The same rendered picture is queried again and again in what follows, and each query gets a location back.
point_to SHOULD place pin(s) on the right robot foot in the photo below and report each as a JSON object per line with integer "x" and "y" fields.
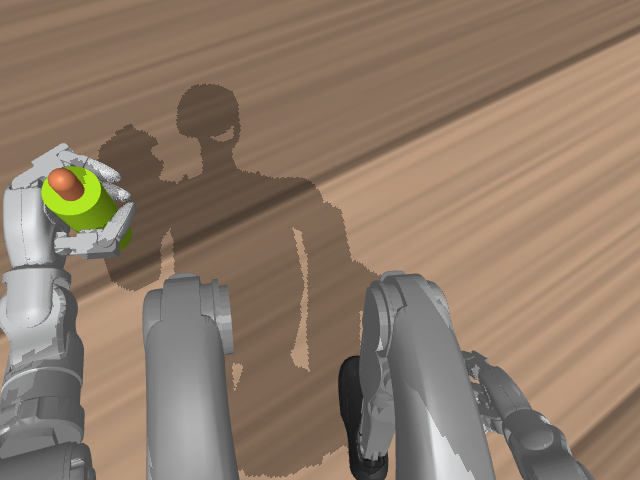
{"x": 350, "y": 399}

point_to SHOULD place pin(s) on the left robot hand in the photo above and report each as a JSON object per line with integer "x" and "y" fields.
{"x": 35, "y": 235}

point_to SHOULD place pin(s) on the right robot arm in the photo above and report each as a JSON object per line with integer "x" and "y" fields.
{"x": 540, "y": 450}

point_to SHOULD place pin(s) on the left robot arm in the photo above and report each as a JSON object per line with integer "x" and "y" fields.
{"x": 41, "y": 419}

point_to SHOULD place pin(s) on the bottle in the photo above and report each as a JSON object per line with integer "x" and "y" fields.
{"x": 77, "y": 196}

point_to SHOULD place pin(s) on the right robot hand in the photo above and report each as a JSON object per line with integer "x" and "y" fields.
{"x": 497, "y": 395}

